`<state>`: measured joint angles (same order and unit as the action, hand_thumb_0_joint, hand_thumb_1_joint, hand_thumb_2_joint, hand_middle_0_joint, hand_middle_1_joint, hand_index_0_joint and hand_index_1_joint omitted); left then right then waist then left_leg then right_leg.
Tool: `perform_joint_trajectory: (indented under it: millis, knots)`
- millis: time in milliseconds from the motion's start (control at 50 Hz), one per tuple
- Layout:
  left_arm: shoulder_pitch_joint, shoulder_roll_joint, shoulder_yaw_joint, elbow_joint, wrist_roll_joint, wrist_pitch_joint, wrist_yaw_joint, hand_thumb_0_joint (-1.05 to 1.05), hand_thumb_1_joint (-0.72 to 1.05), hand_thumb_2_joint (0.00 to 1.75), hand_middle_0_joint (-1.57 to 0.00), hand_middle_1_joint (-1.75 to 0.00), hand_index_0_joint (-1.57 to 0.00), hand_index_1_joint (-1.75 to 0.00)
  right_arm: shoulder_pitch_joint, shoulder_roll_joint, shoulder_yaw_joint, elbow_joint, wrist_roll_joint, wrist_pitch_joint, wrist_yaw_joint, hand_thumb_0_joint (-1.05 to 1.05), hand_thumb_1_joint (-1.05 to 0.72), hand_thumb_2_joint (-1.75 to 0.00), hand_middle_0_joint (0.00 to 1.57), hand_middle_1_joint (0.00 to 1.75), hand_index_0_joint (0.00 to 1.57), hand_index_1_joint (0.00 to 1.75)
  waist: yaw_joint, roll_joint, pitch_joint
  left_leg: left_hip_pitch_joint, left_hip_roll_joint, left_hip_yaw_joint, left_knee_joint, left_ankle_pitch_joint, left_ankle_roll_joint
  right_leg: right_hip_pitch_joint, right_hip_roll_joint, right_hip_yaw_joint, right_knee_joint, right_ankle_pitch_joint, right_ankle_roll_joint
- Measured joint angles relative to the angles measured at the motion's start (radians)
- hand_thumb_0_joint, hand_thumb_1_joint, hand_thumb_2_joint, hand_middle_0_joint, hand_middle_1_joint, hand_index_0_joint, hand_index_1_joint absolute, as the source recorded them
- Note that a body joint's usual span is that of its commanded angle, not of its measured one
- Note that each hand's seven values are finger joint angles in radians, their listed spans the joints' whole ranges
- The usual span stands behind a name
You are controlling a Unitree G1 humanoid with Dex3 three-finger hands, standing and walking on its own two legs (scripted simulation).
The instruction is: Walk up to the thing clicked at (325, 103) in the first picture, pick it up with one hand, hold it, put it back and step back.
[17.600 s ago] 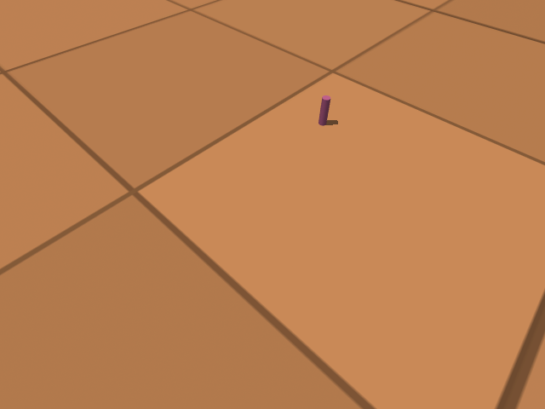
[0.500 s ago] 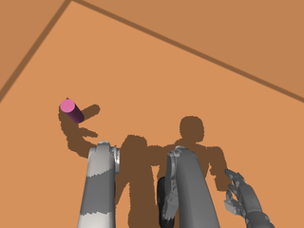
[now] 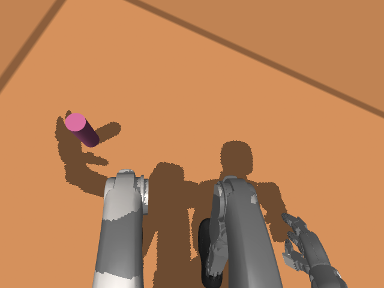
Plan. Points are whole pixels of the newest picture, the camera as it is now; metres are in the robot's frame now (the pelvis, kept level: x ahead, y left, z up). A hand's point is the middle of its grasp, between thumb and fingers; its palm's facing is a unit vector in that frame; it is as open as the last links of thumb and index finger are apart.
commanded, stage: go down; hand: left
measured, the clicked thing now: (84, 132) +0.45 +0.30 -0.31
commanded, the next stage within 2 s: approach in 0.52 s
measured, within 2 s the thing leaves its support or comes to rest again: neither
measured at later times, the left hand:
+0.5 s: hand out of the picture +0.33 +0.47 -0.01, palm faces +0.31 -0.95 -0.09, open 17.4 cm
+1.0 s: hand out of the picture +0.35 +0.44 -0.13, palm faces +0.34 -0.94 +0.01, open 17.6 cm
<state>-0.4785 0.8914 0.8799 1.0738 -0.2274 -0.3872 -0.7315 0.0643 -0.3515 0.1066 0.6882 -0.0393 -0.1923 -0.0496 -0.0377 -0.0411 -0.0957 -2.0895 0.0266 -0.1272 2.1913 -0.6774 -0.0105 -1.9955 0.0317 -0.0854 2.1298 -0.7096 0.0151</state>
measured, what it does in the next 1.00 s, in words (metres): lowers itself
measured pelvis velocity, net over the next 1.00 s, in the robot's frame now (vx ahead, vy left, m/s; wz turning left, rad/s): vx -0.01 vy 0.00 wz -0.06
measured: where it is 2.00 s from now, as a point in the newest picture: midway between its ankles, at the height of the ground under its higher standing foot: (170, 264)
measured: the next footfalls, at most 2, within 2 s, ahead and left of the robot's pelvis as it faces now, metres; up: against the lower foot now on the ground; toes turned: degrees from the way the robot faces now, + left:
none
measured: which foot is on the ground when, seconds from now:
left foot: down 0.00-1.00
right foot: down 0.00-1.00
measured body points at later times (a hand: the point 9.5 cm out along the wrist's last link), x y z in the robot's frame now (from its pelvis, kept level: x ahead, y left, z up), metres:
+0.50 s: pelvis +0.00 +0.00 -0.02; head +0.21 +0.09 +0.37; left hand +0.31 +0.51 +0.00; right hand +0.18 -0.26 -0.12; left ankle +0.08 +0.13 -0.37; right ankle +0.09 -0.12 -0.37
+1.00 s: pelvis -0.01 +0.00 -0.07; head +0.22 +0.11 +0.31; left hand +0.32 +0.49 -0.12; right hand +0.18 -0.26 -0.15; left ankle +0.08 +0.13 -0.37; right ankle +0.09 -0.12 -0.37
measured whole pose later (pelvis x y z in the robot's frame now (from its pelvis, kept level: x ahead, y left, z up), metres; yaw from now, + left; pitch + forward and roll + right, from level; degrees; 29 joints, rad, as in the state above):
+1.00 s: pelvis -0.01 +0.00 -0.07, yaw -3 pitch +28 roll -10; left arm -0.56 0.95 0.88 1.31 -0.30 -0.61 -0.73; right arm -0.01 -0.38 0.22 0.67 -0.12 -0.18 -0.02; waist -0.09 -0.13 0.04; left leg -2.22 0.03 -0.19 2.42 -0.69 -0.01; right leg -2.11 0.06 -0.13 2.32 -0.71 0.03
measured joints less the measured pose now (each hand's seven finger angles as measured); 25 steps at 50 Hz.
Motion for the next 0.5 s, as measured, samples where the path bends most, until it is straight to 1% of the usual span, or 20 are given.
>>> perform_joint_trajectory:
  millis: [220, 320, 500]
  knots:
    - [-0.002, 0.032, 0.026, 0.017, -0.021, -0.003, -0.018, -0.01, -0.55, 0.08, -0.04, -0.11, -0.05, -0.08, 0.005, -0.01, 0.009, 0.004, -0.002, 0.003, 0.002, 0.01, -0.9, -0.9, 0.2, 0.3, 0.21, 0.3, -0.001, -0.002, 0.01, -0.026, 0.0, -0.006, 0.032, -0.008, 0.0, -0.025, 0.002, -0.004, 0.03, -0.007, 0.001]
    - [-0.011, 0.046, 0.034, 0.023, -0.023, -0.005, -0.029, -0.01, -0.55, 0.08, -0.04, -0.11, -0.05, -0.08, 0.001, -0.015, 0.012, 0.005, -0.006, 0.003, 0.003, 0.01, -0.9, -0.9, 0.2, 0.3, 0.21, 0.3, -0.002, -0.007, 0.019, -0.038, -0.001, -0.01, 0.049, -0.009, 0.002, -0.032, 0.003, -0.008, 0.042, -0.008, 0.004]
    - [-0.011, 0.046, 0.043, 0.001, -0.027, -0.004, -0.037, -0.01, -0.55, 0.08, -0.04, -0.1, -0.05, -0.08, -0.004, -0.018, 0.017, -0.002, -0.004, 0.008, 0.004, 0.01, -0.9, -0.9, 0.2, 0.3, 0.21, 0.3, -0.007, -0.01, 0.02, -0.051, -0.003, -0.013, 0.07, -0.009, 0.008, -0.038, 0.003, -0.01, 0.055, -0.008, 0.008]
